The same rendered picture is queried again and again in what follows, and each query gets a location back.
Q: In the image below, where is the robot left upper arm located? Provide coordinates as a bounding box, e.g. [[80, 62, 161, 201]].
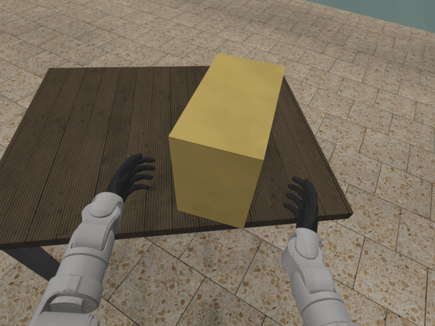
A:
[[33, 311, 99, 326]]

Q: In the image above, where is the robot right hand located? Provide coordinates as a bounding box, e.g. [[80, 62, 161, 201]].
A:
[[283, 177, 319, 233]]

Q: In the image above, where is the left robot forearm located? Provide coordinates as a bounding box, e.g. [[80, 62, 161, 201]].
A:
[[28, 192, 124, 326]]

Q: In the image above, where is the right robot forearm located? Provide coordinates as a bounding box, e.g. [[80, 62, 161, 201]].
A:
[[281, 228, 359, 326]]

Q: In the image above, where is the carton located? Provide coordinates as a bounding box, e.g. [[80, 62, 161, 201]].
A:
[[169, 53, 285, 229]]

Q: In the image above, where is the robot left hand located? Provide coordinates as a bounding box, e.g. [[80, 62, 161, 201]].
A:
[[105, 153, 156, 202]]

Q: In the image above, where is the table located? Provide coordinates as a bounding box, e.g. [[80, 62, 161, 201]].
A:
[[0, 66, 353, 281]]

